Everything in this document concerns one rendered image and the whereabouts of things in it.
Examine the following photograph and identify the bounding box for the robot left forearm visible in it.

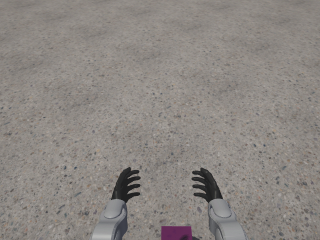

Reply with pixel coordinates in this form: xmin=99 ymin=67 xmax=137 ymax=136
xmin=89 ymin=199 xmax=128 ymax=240

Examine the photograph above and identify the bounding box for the carton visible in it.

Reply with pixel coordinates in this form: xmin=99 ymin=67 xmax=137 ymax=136
xmin=161 ymin=226 xmax=193 ymax=240

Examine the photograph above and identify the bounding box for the robot right forearm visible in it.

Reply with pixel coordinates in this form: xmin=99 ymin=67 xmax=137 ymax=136
xmin=208 ymin=198 xmax=249 ymax=240

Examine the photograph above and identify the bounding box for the robot left hand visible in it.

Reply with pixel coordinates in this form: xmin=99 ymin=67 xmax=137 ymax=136
xmin=111 ymin=167 xmax=141 ymax=203

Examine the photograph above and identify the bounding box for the robot right hand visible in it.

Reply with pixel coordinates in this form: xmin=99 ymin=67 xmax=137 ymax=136
xmin=191 ymin=167 xmax=223 ymax=203

